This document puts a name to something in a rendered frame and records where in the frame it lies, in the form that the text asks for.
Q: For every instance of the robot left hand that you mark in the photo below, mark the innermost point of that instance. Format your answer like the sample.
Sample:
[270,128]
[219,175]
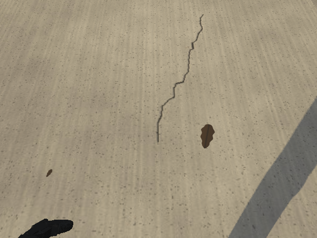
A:
[48,228]

